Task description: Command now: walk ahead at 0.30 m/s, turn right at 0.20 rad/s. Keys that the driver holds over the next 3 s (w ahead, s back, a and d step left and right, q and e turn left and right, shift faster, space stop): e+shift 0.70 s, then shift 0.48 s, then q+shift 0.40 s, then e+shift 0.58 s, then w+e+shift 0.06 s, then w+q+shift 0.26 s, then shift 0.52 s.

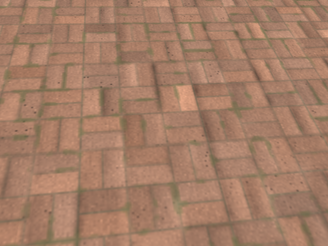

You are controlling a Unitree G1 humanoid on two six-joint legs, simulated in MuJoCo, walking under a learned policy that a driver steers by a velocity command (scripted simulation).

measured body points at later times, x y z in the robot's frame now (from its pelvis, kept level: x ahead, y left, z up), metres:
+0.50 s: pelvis +0.17 +0.04 +0.00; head +0.22 +0.02 +0.45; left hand +0.35 +0.29 -0.10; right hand +0.33 -0.27 -0.06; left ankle +0.21 +0.18 -0.66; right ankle +0.23 -0.05 -0.73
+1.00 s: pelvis +0.25 +0.09 +0.01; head +0.28 +0.08 +0.46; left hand +0.57 +0.16 -0.08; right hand +0.14 -0.19 -0.09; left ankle +0.36 +0.16 -0.73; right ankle +0.14 +0.00 -0.69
